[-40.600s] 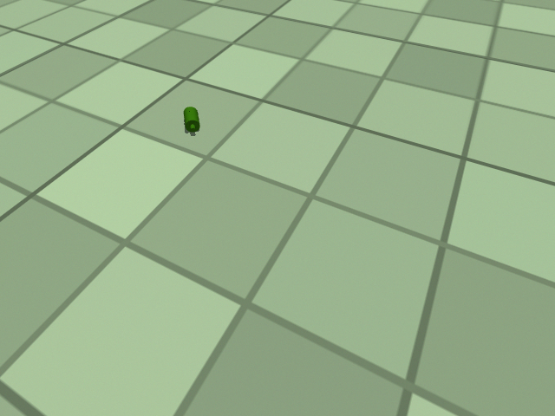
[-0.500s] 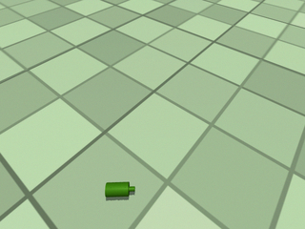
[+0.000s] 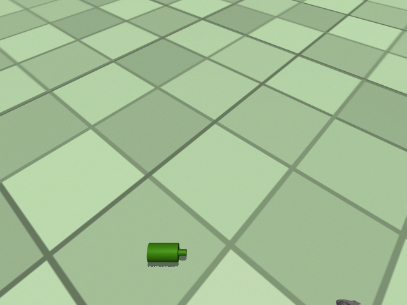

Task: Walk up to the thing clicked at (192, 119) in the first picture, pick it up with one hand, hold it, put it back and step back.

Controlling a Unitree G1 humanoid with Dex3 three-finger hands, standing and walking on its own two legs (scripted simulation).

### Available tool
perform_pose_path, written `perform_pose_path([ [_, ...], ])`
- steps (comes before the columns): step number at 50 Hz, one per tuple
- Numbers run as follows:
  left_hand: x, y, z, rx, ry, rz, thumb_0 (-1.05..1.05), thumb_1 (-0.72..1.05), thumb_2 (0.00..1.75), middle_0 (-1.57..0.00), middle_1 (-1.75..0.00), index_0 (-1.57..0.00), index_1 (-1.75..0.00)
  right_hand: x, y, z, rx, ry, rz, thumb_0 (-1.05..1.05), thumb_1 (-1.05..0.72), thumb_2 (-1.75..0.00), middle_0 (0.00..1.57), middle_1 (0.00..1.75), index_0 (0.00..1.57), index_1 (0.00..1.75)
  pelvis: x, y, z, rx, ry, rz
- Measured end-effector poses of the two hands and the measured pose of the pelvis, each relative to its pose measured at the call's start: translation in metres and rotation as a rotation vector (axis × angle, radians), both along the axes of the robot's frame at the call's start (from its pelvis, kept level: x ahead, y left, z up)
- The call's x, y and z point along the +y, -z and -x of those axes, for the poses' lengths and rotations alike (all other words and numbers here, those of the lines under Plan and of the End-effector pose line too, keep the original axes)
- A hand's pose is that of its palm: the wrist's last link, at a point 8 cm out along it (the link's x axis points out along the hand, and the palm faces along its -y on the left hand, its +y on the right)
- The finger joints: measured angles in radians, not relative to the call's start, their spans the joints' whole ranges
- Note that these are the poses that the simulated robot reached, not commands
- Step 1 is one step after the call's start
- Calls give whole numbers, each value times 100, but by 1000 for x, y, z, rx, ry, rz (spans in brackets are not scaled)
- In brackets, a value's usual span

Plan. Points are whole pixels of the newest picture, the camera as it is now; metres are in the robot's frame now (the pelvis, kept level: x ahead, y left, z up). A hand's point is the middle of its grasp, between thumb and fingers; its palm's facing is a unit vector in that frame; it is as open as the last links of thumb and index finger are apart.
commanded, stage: walk up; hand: left
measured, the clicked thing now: (167, 252) +0.45 +0.19 -0.74
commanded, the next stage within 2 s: none
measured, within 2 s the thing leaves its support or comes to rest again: neither
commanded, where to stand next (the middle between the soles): +0.06 -0.01 m, yaw -1 degrees
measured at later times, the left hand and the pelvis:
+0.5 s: hand out of the picture +0.09 +0.25 -0.16, palm faces +0.02 -0.92 -0.38, open 7.3 cm; pelvis +0.06 -0.02 -0.01, yaw +1 degrees
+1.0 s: hand (105, 290) +0.18 +0.25 -0.17, palm faces -0.04 -0.90 -0.44, open 7.3 cm; pelvis +0.07 -0.02 -0.04, yaw -3 degrees
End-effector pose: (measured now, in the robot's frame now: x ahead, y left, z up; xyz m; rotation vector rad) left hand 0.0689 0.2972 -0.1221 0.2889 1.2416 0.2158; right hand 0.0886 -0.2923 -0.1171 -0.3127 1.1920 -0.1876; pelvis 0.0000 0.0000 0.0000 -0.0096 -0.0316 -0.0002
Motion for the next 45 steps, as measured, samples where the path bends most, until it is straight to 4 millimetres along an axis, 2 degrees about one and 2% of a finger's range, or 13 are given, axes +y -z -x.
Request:
perform_pose_path([
  [11,-1,-1,-11,-23,9,2,0,91,90,-21,-30,-21,-30,-6,2,9,25,9,4,0,-90,-90,21,30,20,30,-2,1,-5,-1,-8,-3],
  [18,5,2,-13,-16,14,-33,0,91,90,-21,-30,-21,-30,-27,9,18,54,18,20,0,-90,-90,21,30,21,30,-11,11,-26,11,-9,-22],
  [22,-2,2,-14,-3,0,-53,0,91,90,-21,-30,-20,-30,-41,13,16,96,32,23,0,-90,-90,21,30,21,30,-22,14,-43,14,-23,-5],
  [26,-7,-1,-6,23,-33,-53,0,91,90,-21,-30,-21,-30,-46,12,-13,112,-7,40,1,-90,-90,21,30,20,30,-24,12,-62,7,-16,-19],
  [30,-6,2,4,122,-43,-60,0,91,90,-21,-30,-21,-30,-41,12,-63,62,-50,39,1,-90,-90,21,30,20,30,-18,14,-79,-4,-6,-13],
  [32,-1,9,1,165,-56,-63,0,91,90,-21,-30,-21,-30,-34,16,-89,34,-61,38,1,-90,-90,21,30,20,30,-14,20,-89,-8,-5,-5],
  [34,5,20,-11,182,-71,-61,0,90,90,-21,-30,-21,-30,-27,22,-113,2,-60,39,1,-90,-90,21,30,20,30,-8,29,-100,-12,-6,3],
  [37,7,29,-43,147,-78,-55,0,91,90,-21,-30,-21,-30,-14,24,-138,-42,-59,36,0,-90,-90,21,30,20,30,-5,32,-103,-24,-25,-20],
  [41,1,22,-89,35,-16,-50,0,91,90,-21,-30,-21,-30,-1,20,-156,-97,-48,11,0,-90,-90,21,30,20,30,-5,27,-99,-31,-15,-24],
  [45,-4,12,-113,-42,38,-66,0,91,90,-21,-30,-21,-30,2,18,-163,-170,-47,-16,0,-90,-90,21,30,21,30,-10,28,-91,-33,10,-39],
])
